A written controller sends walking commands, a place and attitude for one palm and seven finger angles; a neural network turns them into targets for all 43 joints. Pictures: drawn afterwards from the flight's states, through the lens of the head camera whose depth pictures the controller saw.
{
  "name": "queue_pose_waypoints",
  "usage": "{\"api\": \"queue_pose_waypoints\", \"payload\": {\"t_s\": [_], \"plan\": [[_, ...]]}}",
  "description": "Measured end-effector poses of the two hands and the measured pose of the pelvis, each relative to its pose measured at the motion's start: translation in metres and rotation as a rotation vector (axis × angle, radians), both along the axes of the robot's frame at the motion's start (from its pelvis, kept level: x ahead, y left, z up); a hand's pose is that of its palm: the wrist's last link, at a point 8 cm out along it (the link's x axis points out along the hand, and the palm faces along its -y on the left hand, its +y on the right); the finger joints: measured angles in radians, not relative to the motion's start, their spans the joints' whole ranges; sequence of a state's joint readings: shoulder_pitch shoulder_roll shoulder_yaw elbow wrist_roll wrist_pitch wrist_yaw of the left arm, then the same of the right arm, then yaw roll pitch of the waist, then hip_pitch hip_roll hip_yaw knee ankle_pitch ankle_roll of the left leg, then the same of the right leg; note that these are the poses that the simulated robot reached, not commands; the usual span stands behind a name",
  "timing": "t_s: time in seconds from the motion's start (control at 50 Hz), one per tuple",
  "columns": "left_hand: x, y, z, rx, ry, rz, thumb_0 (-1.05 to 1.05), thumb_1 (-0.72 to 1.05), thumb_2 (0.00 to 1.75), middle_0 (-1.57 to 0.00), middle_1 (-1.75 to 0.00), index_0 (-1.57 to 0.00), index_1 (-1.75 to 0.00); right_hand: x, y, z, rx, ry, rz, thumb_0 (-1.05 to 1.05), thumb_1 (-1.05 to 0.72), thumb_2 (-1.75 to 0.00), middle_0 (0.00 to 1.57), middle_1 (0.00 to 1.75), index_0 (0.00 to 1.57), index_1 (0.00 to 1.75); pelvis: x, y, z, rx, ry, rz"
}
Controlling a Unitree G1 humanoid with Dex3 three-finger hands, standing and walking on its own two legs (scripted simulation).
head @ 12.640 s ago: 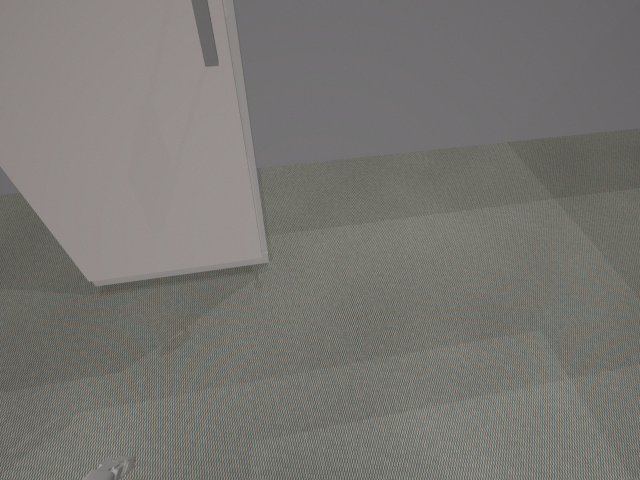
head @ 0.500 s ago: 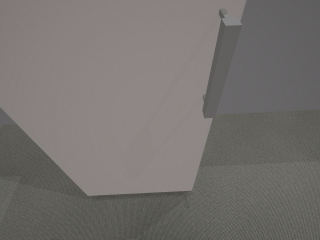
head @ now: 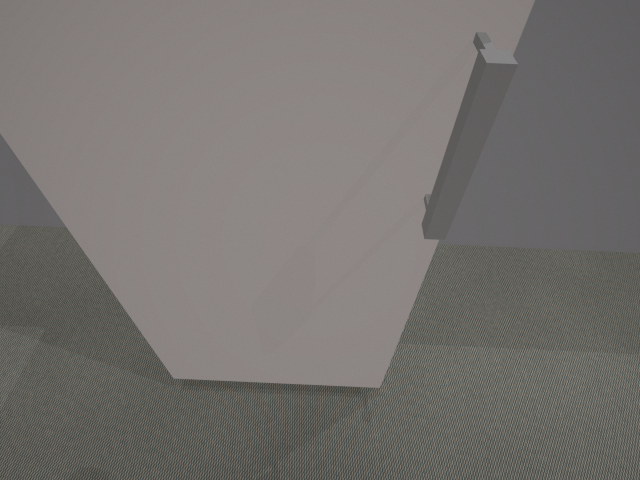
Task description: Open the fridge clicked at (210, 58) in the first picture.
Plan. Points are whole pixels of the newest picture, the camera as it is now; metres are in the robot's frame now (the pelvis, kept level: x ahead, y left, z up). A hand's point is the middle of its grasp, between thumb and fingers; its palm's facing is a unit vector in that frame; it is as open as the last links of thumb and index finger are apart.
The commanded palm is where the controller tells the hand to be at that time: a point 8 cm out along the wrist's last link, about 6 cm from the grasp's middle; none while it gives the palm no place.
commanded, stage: come to a stop and stand still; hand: right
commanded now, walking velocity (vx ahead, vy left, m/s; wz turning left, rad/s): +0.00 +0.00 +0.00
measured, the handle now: (454, 148) +0.45 -0.11 +0.20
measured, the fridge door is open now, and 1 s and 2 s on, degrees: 0 0 0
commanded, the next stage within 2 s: look again from close up in 0.38 s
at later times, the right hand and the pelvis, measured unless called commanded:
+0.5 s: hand out of the picture +0.01 -0.18 -0.17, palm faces +0.00 +0.98 -0.20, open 7.4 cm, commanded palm none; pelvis +0.01 -0.01 +0.00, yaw +0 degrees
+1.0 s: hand out of the picture +0.04 -0.17 -0.17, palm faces -0.01 +0.98 -0.21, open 7.4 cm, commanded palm none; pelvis +0.02 +0.01 +0.00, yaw +0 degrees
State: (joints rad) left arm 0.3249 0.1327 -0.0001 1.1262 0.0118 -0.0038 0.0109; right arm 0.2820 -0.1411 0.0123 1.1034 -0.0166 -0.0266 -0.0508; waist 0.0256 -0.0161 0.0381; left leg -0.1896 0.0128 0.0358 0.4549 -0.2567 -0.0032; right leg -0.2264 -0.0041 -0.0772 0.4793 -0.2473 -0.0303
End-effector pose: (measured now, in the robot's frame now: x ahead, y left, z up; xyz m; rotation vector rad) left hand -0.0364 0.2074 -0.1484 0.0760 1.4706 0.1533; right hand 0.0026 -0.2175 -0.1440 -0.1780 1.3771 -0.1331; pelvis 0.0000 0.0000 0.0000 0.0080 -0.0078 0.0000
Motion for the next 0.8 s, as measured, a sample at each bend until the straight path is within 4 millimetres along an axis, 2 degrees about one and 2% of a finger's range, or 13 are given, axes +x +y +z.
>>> {"api": "queue_pose_waypoints", "payload": {"t_s": [0.16,0.44,0.58,0.8], "plan": [[0.025,-0.006,-0.007,-0.005,-0.087,-0.035,0.01,0.91,0.90,-0.19,-0.30,-0.20,-0.30,-0.006,-0.008,0.001,-0.006,-0.003,-0.008,0.01,-0.91,-0.90,0.20,0.30,0.20,0.30,0.000,-0.008,-0.004,-0.009,-0.007,-0.004],[0.059,0.012,0.002,0.045,-0.145,-0.063,0.01,0.91,0.90,-0.19,-0.30,-0.20,-0.30,0.004,-0.010,0.002,-0.002,-0.007,-0.010,0.01,-0.91,-0.90,0.20,0.30,0.20,0.30,0.008,-0.007,0.000,-0.016,-0.009,0.006],[0.066,0.017,0.005,0.053,-0.136,-0.066,0.01,0.91,0.90,-0.19,-0.30,-0.20,-0.30,0.011,-0.007,0.001,0.003,-0.005,-0.006,0.01,-0.91,-0.90,0.20,0.30,0.20,0.30,0.012,-0.003,0.001,-0.016,-0.007,0.007],[0.066,0.020,0.005,0.051,-0.106,-0.057,0.01,0.91,0.90,-0.20,-0.30,-0.20,-0.30,0.022,-0.004,0.002,-0.001,-0.004,-0.002,0.01,-0.91,-0.90,0.20,0.30,0.20,0.30,0.019,0.003,0.002,-0.017,-0.005,0.009]]}}
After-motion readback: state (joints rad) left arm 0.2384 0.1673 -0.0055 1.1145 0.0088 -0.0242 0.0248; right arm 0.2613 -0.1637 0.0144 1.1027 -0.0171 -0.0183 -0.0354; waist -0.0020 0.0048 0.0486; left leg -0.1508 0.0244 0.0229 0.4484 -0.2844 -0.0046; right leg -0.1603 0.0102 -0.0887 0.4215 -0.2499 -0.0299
